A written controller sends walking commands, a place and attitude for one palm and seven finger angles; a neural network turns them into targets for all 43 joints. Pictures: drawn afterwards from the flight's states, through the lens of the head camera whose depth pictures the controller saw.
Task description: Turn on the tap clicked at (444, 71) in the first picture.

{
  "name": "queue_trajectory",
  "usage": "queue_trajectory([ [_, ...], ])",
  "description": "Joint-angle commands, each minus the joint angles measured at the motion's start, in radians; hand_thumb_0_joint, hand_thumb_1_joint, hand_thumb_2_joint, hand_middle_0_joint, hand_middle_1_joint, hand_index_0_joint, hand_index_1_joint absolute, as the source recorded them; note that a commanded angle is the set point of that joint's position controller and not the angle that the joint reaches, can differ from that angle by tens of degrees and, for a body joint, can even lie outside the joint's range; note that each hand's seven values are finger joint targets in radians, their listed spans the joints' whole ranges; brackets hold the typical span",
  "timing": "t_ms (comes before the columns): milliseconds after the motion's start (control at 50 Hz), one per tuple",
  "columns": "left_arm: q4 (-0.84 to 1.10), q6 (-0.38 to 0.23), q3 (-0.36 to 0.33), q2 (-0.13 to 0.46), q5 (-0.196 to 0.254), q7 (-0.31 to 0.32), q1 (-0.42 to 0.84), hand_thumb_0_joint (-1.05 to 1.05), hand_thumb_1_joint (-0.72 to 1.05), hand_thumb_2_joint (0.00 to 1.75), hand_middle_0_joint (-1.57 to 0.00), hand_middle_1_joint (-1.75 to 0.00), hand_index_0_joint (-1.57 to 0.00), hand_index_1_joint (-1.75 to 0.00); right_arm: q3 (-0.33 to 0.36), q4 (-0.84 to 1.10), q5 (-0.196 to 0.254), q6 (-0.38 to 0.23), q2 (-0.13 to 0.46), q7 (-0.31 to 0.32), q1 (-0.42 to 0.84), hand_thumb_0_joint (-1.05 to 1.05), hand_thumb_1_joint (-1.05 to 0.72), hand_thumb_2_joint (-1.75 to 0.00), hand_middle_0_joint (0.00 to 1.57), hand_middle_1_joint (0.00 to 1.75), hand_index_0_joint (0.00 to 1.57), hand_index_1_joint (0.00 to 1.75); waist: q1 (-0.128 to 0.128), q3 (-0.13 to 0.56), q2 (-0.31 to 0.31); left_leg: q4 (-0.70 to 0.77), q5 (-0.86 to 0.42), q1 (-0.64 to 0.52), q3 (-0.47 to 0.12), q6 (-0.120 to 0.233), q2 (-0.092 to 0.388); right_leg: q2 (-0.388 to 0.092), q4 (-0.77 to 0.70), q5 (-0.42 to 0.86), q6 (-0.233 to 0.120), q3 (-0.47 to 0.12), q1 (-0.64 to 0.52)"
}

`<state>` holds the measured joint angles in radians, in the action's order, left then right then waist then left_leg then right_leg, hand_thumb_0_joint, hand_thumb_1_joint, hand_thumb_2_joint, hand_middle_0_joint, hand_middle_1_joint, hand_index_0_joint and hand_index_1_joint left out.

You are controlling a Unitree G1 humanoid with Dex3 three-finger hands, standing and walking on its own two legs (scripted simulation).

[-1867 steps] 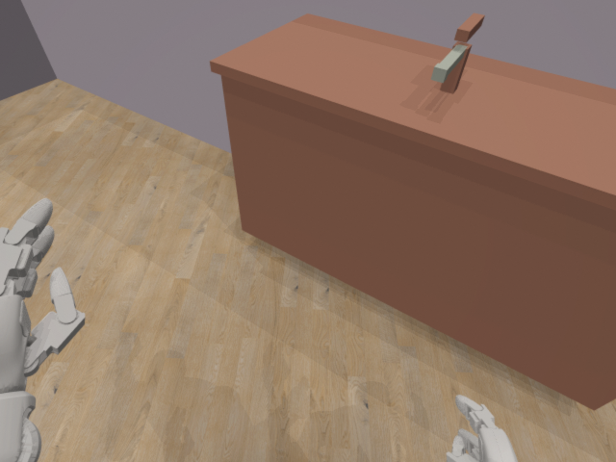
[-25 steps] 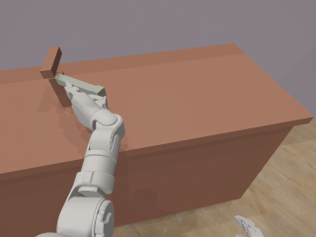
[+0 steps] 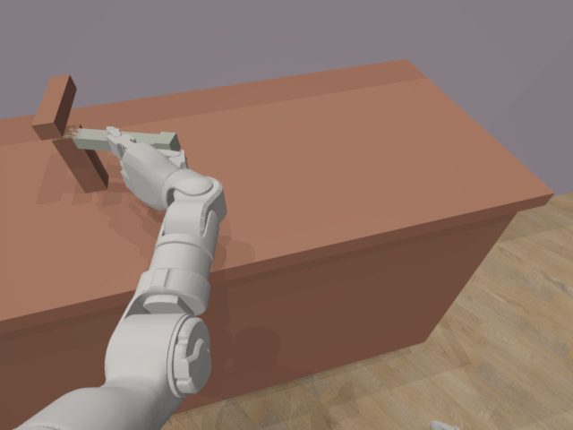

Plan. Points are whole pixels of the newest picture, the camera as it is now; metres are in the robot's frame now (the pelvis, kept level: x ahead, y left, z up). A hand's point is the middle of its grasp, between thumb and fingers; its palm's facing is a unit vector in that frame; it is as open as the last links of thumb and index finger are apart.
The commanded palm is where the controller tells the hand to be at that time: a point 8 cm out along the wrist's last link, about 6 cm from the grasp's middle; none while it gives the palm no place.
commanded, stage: push the lever round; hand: left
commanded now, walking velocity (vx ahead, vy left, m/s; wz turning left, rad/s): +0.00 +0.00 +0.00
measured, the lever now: (167, 145) +0.49 +0.19 +0.16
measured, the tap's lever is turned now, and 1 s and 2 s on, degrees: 67 77 77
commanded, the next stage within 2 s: lift the hand up off the lever in 0.14 s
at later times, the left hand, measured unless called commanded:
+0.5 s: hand (189, 145) +0.48 +0.15 +0.16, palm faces +0.79 -0.61 -0.11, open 7.7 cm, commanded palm +0.43 +0.17 +0.16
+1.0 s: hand (178, 141) +0.47 +0.16 +0.18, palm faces +0.77 -0.63 -0.10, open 7.8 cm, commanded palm +0.42 +0.17 +0.18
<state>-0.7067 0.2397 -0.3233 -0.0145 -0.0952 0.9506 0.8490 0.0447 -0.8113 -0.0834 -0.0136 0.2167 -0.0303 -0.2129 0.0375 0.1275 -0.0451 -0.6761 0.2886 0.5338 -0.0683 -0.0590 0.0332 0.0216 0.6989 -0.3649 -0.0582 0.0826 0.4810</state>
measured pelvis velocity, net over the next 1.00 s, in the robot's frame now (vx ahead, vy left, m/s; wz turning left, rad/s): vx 0.02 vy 0.00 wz -0.01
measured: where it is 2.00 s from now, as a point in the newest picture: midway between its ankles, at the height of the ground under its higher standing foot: outside the picture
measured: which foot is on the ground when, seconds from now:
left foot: down 0.00-1.00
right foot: down 0.00-1.00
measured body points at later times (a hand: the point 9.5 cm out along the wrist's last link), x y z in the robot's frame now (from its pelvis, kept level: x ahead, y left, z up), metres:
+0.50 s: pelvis +0.01 +0.00 +0.00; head +0.04 -0.02 +0.45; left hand +0.44 +0.18 +0.17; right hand +0.09 -0.25 -0.14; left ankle +0.03 +0.16 -0.72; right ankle -0.01 -0.08 -0.72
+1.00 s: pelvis +0.02 +0.00 +0.01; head +0.03 -0.01 +0.46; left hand +0.43 +0.19 +0.18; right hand +0.14 -0.24 -0.12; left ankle +0.03 +0.16 -0.72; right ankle -0.01 -0.08 -0.72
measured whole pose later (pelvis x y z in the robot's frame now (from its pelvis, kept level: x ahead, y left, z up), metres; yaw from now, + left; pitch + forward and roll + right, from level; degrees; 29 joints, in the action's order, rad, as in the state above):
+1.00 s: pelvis +0.02 +0.00 +0.01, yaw +0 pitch +8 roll +0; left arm -0.65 0.31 -0.33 -0.01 -0.08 0.92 0.85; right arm 0.05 -0.79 -0.08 -0.03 0.21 -0.04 -0.19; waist 0.03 0.13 -0.04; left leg -0.63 0.29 0.47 -0.06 -0.05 0.03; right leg 0.02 0.64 -0.36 -0.05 0.07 0.42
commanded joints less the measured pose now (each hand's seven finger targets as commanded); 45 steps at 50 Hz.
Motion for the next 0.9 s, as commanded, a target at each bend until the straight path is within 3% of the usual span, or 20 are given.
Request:
queue_trajectory([
  [0, 0.146, -0.058, 0.056, 0.123, -0.05, 0.0, 0.548, 0.0, 0.9, 0.9, -0.15, -0.15, -0.15, -0.15, 0.033, 0.109, 0.003, -0.051, 0.107, 0.006, 0.053, 0.0, -0.9, -0.9, 0.2, 0.3, 0.2, 0.3, 0.037, 0.279, 0.11, 0.024, -0.171, -0.136, 0.072, 0.059, -0.042, -0.023, -0.136, 0.25, 0.045, -0.018, -0.083],
  [40, 0.135, -0.063, 0.046, 0.134, -0.055, 0.004, 0.559, 0.0, 0.9, 0.9, -0.15, -0.15, -0.15, -0.15, 0.038, 0.105, 0.0, -0.054, 0.111, 0.005, 0.051, 0.0, -0.9, -0.9, 0.2, 0.3, 0.2, 0.3, 0.031, 0.291, 0.08, 0.023, -0.164, -0.133, 0.067, 0.058, -0.043, -0.02, -0.13, 0.234, 0.042, -0.018, -0.075],
  [120, 0.112, -0.076, 0.04, 0.137, -0.06, 0.011, 0.603, 0.0, 0.9, 0.9, -0.15, -0.15, -0.15, -0.15, 0.037, 0.102, -0.005, -0.056, 0.111, 0.0, 0.025, 0.0, -0.9, -0.9, 0.2, 0.3, 0.2, 0.3, 0.049, 0.323, 0.099, 0.01, -0.184, -0.13, 0.076, 0.06, -0.045, -0.022, -0.117, 0.279, 0.049, -0.02, -0.078],
  [140, 0.103, -0.079, 0.01, 0.172, -0.062, 0.011, 0.585, 0.0, 0.9, 0.9, -0.15, -0.15, -0.15, -0.15, 0.043, 0.1, -0.006, -0.054, 0.117, 0.001, 0.017, 0.0, -0.9, -0.9, 0.2, 0.3, 0.2, 0.3, 0.036, 0.333, 0.094, 0.011, -0.194, -0.124, 0.069, 0.059, -0.044, -0.021, -0.113, 0.286, 0.046, -0.018, -0.091],
  [220, 0.078, -0.082, 0.012, 0.17, -0.066, 0.01, 0.632, 0.0, 0.9, 0.9, -0.15, -0.15, -0.15, -0.15, 0.038, 0.099, -0.009, -0.05, 0.115, -0.003, -0.002, 0.0, -0.9, -0.9, 0.2, 0.3, 0.2, 0.3, 0.058, 0.337, 0.099, 0.0, -0.198, -0.113, 0.077, 0.062, -0.045, -0.026, -0.108, 0.322, 0.054, -0.024, -0.083],
  [240, 0.067, -0.081, -0.016, 0.197, -0.065, 0.008, 0.595, 0.0, 0.9, 0.9, -0.15, -0.15, -0.15, -0.15, 0.044, 0.102, -0.009, -0.049, 0.118, -0.001, -0.002, 0.0, -0.9, -0.9, 0.2, 0.3, 0.2, 0.3, 0.042, 0.338, 0.095, 0.001, -0.199, -0.105, 0.073, 0.062, -0.045, -0.024, -0.108, 0.32, 0.052, -0.023, -0.094],
  [320, 0.1, -0.081, -0.017, 0.201, -0.062, 0.003, 0.598, 0.0, 0.9, 0.9, -0.15, -0.15, -0.15, -0.15, 0.041, 0.114, -0.007, -0.046, 0.116, -0.004, -0.015, 0.0, -0.9, -0.9, 0.2, 0.3, 0.2, 0.3, 0.047, 0.371, 0.113, 0.001, -0.227, -0.115, 0.081, 0.062, -0.044, -0.027, -0.103, 0.38, 0.059, -0.022, -0.126],
  [340, 0.099, -0.08, -0.035, 0.22, -0.064, 0.001, 0.573, 0.0, 0.9, 0.9, -0.15, -0.15, -0.15, -0.15, 0.045, 0.115, -0.009, -0.045, 0.12, -0.001, -0.013, 0.0, -0.9, -0.9, 0.2, 0.3, 0.2, 0.3, 0.032, 0.375, 0.094, 0.005, -0.237, -0.118, 0.077, 0.062, -0.044, -0.024, -0.1, 0.379, 0.055, -0.021, -0.133],
  [360, 0.116, -0.079, -0.003, 0.189, -0.062, -0.001, 0.596, 0.0, 0.9, 0.9, -0.15, -0.15, -0.15, -0.15, 0.042, 0.116, -0.005, -0.047, 0.116, -0.004, -0.011, 0.0, -0.9, -0.9, 0.2, 0.3, 0.2, 0.3, 0.047, 0.365, 0.085, 0.006, -0.24, -0.128, 0.081, 0.063, -0.042, -0.024, -0.104, 0.376, 0.055, -0.021, -0.121],
  [400, 0.126, -0.075, 0.004, 0.176, -0.061, -0.001, 0.602, 0.0, 0.9, 0.9, -0.15, -0.15, -0.15, -0.15, 0.042, 0.116, -0.007, -0.051, 0.115, -0.007, -0.017, 0.0, -0.9, -0.9, 0.2, 0.3, 0.2, 0.3, 0.047, 0.359, 0.094, 0.009, -0.242, -0.136, 0.083, 0.062, -0.041, -0.021, -0.107, 0.378, 0.055, -0.017, -0.123],
  [440, 0.153, -0.076, -0.039, 0.227, -0.058, -0.003, 0.564, 0.0, 0.9, 0.9, -0.15, -0.15, -0.15, -0.15, 0.047, 0.12, -0.005, -0.049, 0.119, -0.004, -0.013, 0.0, -0.9, -0.9, 0.2, 0.3, 0.2, 0.3, 0.023, 0.379, 0.091, 0.012, -0.258, -0.135, 0.081, 0.062, -0.042, -0.023, -0.106, 0.41, 0.055, -0.02, -0.16],
  [500, 0.185, -0.064, 0.011, 0.171, -0.058, -0.008, 0.565, 0.0, 0.9, 0.9, -0.15, -0.15, -0.15, -0.15, 0.044, 0.122, -0.004, -0.052, 0.111, -0.009, -0.006, 0.0, -0.9, -0.9, 0.2, 0.3, 0.2, 0.3, 0.037, 0.366, 0.09, 0.014, -0.277, -0.162, 0.087, 0.061, -0.038, -0.021, -0.109, 0.42, 0.054, -0.013, -0.152],
  [560, 0.18, -0.05, 0.0, 0.186, -0.052, -0.01, 0.562, 0.0, 0.9, 0.9, -0.15, -0.15, -0.15, -0.15, 0.043, 0.12, 0.001, -0.054, 0.115, -0.006, 0.004, 0.0, -0.9, -0.9, 0.2, 0.3, 0.2, 0.3, 0.032, 0.335, 0.106, 0.03, -0.255, -0.155, 0.083, 0.062, -0.039, -0.02, -0.122, 0.382, 0.051, -0.011, -0.151],
  [620, 0.225, -0.042, 0.023, 0.161, -0.049, -0.011, 0.561, 0.0, 0.9, 0.9, -0.15, -0.15, -0.15, -0.15, 0.042, 0.122, -0.002, -0.057, 0.109, -0.008, 0.011, 0.0, -0.9, -0.9, 0.2, 0.3, 0.2, 0.3, 0.027, 0.356, 0.078, 0.029, -0.281, -0.183, 0.089, 0.059, -0.039, -0.02, -0.121, 0.409, 0.049, -0.012, -0.167],
  [640, 0.214, -0.037, 0.001, 0.182, -0.048, -0.012, 0.523, 0.0, 0.9, 0.9, -0.15, -0.15, -0.15, -0.15, 0.045, 0.122, -0.001, -0.056, 0.114, -0.006, 0.015, 0.0, -0.9, -0.9, 0.2, 0.3, 0.2, 0.3, 0.012, 0.349, 0.087, 0.034, -0.285, -0.178, 0.084, 0.059, -0.04, -0.017, -0.12, 0.404, 0.046, -0.006, -0.174],
  [680, 0.232, -0.029, 0.031, 0.154, -0.047, -0.015, 0.546, 0.0, 0.9, 0.9, -0.15, -0.15, -0.15, -0.15, 0.04, 0.123, 0.002, -0.057, 0.109, -0.007, 0.024, 0.0, -0.9, -0.9, 0.2, 0.3, 0.2, 0.3, 0.023, 0.338, 0.085, 0.036, -0.283, -0.187, 0.09, 0.059, -0.039, -0.021, -0.126, 0.407, 0.048, -0.009, -0.169],
  [740, 0.224, -0.015, -0.011, 0.196, -0.035, -0.021, 0.507, 0.0, 0.9, 0.9, -0.15, -0.15, -0.15, -0.15, 0.04, 0.126, 0.006, -0.051, 0.114, 0.004, 0.036, 0.0, -0.9, -0.9, 0.2, 0.3, 0.2, 0.3, 0.002, 0.338, 0.116, 0.051, -0.279, -0.175, 0.089, 0.06, -0.044, -0.025, -0.133, 0.424, 0.052, -0.012, -0.205],
  [800, 0.228, -0.001, 0.031, 0.155, -0.038, -0.025, 0.537, 0.0, 0.9, 0.9, -0.15, -0.15, -0.15, -0.15, 0.032, 0.125, 0.009, -0.052, 0.106, 0.003, 0.049, 0.0, -0.9, -0.9, 0.2, 0.3, 0.2, 0.3, 0.017, 0.301, 0.108, 0.056, -0.272, -0.185, 0.093, 0.06, -0.041, -0.026, -0.144, 0.406, 0.052, -0.011, -0.181],
  [860, 0.273, -0.005, 0.028, 0.165, -0.039, -0.027, 0.542, 0.0, 0.9, 0.9, -0.15, -0.15, -0.15, -0.15, 0.036, 0.129, 0.009, -0.054, 0.106, 0.006, 0.054, 0.0, -0.9, -0.9, 0.2, 0.3, 0.2, 0.3, 0.007, 0.339, 0.086, 0.056, -0.305, -0.218, 0.091, 0.058, -0.038, -0.025, -0.14, 0.425, 0.046, -0.011, -0.198],
  [880, 0.29, -0.003, 0.052, 0.136, -0.036, -0.029, 0.534, 0.0, 0.9, 0.9, -0.15, -0.15, -0.15, -0.15, 0.035, 0.132, 0.008, -0.055, 0.102, 0.004, 0.059, 0.0, -0.9, -0.9, 0.2, 0.3, 0.2, 0.3, 0.007, 0.348, 0.083, 0.054, -0.314, -0.228, 0.095, 0.058, -0.041, -0.024, -0.139, 0.442, 0.047, -0.011, -0.204],
])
